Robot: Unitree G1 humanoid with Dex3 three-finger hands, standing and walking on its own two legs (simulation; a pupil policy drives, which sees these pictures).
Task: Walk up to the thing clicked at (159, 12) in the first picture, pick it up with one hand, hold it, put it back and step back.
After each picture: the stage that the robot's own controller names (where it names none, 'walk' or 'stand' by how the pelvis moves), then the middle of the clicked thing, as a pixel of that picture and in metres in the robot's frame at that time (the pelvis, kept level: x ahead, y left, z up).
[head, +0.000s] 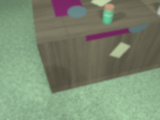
stand; out of the picture +1.07 -0.58 -0.10
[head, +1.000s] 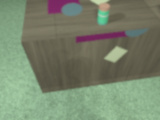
sink last; out of the picture +0.94 -0.54 -0.06
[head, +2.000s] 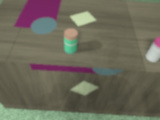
rise first; (156, 49) +0.60 -0.34 -0.06
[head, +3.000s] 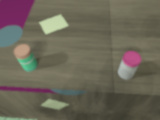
rise first; (128, 65) +0.44 -0.15 -0.06
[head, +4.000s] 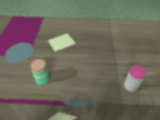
stand; (134, 78) +0.44 -0.21 -0.09
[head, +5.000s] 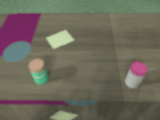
stand; (135, 75) +0.44 -0.21 -0.10
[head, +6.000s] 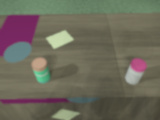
stand; (135, 71) +0.47 -0.23 -0.10
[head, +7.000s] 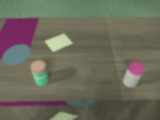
stand; (132, 75) +0.46 -0.22 -0.10
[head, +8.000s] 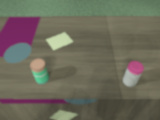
stand; (132, 74) +0.47 -0.21 -0.10
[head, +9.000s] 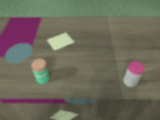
stand; (133, 74) +0.47 -0.22 -0.10
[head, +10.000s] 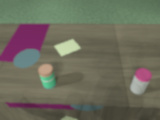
rise first; (140, 81) +0.45 -0.23 -0.10
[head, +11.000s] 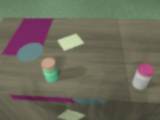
go down; (142, 76) +0.46 -0.23 -0.10
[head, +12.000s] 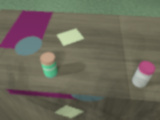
go down; (142, 74) +0.46 -0.24 -0.09
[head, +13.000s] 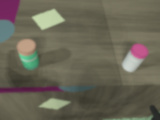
go down; (134, 58) +0.47 -0.25 -0.04
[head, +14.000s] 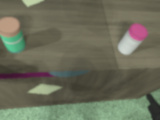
close in; (131, 40) +0.49 -0.24 -0.01
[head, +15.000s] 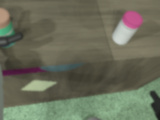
close; (126, 28) +0.50 -0.23 +0.02
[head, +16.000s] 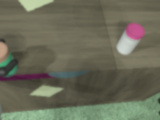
lift; (129, 39) +0.49 -0.23 +0.00
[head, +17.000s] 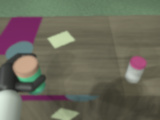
lift; (135, 70) +0.48 -0.23 -0.06
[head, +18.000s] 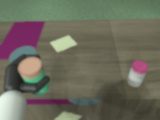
hold; (136, 73) +0.47 -0.23 -0.08
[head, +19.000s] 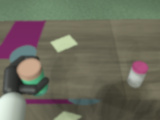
hold; (137, 74) +0.47 -0.23 -0.08
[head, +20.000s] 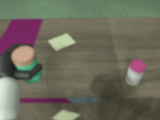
crouch; (134, 72) +0.47 -0.24 -0.09
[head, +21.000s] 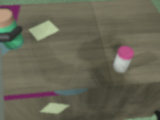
lower; (122, 59) +0.48 -0.23 -0.08
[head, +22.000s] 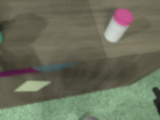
lower; (117, 26) +0.51 -0.23 +0.01
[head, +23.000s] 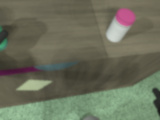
lower; (119, 26) +0.51 -0.23 +0.01
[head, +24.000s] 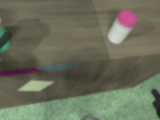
lower; (121, 27) +0.50 -0.23 +0.01
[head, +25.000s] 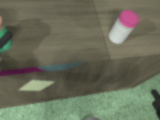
lower; (122, 27) +0.50 -0.23 +0.01
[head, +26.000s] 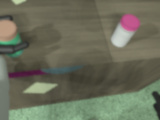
open; (124, 31) +0.50 -0.23 +0.01
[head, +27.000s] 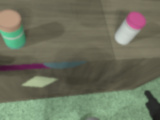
sink last; (129, 29) +0.51 -0.24 +0.01
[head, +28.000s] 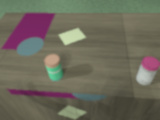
sink last; (147, 71) +0.46 -0.23 -0.05
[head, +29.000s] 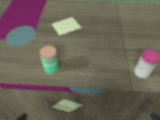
stand; (146, 64) +0.47 -0.24 -0.04
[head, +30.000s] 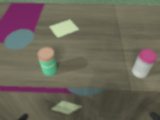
stand; (143, 63) +0.47 -0.24 -0.03
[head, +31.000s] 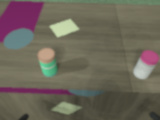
stand; (145, 65) +0.46 -0.24 -0.03
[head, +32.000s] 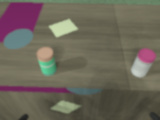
stand; (142, 63) +0.47 -0.23 -0.03
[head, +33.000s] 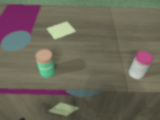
stand; (140, 65) +0.47 -0.24 -0.03
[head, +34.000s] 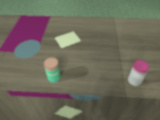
stand; (137, 73) +0.48 -0.24 -0.10
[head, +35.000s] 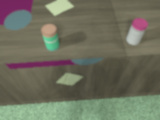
walk; (136, 32) +0.61 -0.25 -0.07
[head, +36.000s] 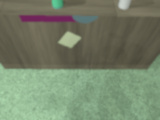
walk; out of the picture +0.91 -0.24 -0.07
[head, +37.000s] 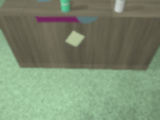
stand; (120, 2) +1.11 -0.24 -0.08
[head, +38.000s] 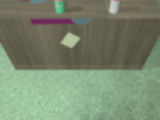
stand; (114, 4) +1.10 -0.22 -0.10
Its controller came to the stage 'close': yes
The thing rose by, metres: 0.00
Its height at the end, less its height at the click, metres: +0.00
